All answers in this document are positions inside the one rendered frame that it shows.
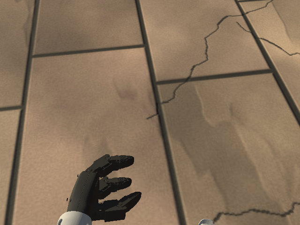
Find left robot forearm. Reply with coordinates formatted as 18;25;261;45
57;211;92;225

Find robot left hand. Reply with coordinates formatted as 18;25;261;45
67;154;142;222

